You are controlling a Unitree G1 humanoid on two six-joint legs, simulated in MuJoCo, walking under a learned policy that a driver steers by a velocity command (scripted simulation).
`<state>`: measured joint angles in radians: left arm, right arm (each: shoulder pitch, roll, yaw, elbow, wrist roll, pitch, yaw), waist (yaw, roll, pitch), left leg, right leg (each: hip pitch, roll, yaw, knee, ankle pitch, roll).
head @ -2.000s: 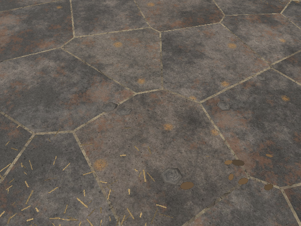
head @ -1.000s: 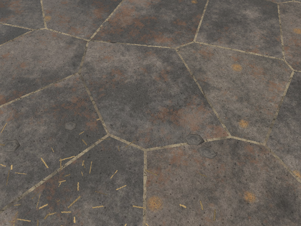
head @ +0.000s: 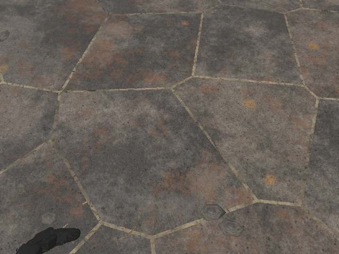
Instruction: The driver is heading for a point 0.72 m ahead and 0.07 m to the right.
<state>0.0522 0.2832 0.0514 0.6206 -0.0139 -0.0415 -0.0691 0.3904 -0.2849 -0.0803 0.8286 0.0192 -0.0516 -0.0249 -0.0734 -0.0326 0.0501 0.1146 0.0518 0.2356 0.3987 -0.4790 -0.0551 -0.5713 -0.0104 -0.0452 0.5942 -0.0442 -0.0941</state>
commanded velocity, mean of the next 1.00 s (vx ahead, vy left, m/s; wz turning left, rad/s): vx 0.31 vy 0.00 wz -0.28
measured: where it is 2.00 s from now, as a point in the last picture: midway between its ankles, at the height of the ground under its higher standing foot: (202, 180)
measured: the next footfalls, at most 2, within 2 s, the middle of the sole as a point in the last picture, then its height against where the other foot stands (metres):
left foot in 0.52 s outside the picture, level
right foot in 0.94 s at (223, 246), level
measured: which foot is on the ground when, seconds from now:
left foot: down 0.00-0.02, up 0.04-0.50, down 0.52-0.94, up 0.96-1.00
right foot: down 0.00-0.52, up 0.54-0.92, down 0.94-1.00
